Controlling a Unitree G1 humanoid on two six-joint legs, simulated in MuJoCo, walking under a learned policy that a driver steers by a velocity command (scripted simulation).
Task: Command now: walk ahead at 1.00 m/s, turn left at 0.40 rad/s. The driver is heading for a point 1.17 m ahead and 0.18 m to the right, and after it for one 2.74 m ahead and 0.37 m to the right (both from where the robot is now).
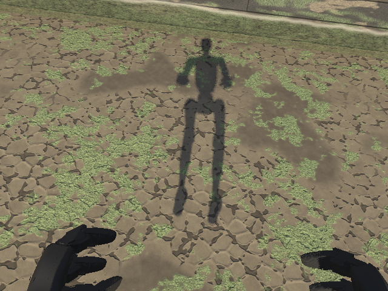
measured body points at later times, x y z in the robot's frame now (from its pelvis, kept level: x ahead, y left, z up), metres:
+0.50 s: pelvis +0.01 -0.01 +0.02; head +0.01 +0.01 +0.47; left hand +0.26 +0.20 +0.00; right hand +0.29 -0.17 +0.02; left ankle +0.07 +0.11 -0.72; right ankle +0.02 -0.11 -0.72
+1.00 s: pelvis +0.02 -0.02 +0.02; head +0.02 -0.02 +0.47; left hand +0.26 +0.18 +0.00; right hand +0.30 -0.18 +0.01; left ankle +0.07 +0.11 -0.72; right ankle +0.02 -0.11 -0.72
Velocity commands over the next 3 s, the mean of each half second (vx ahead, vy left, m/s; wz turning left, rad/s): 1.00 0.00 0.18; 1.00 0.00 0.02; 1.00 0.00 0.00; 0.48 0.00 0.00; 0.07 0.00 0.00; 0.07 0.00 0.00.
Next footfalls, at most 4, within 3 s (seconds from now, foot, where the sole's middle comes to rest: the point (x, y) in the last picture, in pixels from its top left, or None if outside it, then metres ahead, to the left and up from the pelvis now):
none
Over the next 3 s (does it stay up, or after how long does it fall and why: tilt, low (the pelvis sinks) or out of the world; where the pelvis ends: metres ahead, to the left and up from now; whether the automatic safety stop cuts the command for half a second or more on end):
stays up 0.03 -0.02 0.03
